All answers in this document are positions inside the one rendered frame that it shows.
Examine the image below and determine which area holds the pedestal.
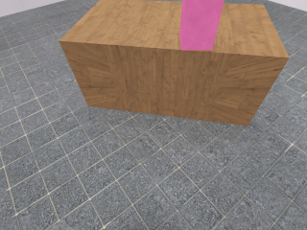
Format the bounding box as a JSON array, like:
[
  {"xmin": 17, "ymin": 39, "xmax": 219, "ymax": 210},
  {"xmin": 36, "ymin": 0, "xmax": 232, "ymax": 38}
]
[{"xmin": 59, "ymin": 0, "xmax": 290, "ymax": 126}]

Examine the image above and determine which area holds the carton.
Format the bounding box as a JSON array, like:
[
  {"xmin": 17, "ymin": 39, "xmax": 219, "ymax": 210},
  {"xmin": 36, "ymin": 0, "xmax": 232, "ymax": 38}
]
[{"xmin": 179, "ymin": 0, "xmax": 224, "ymax": 51}]

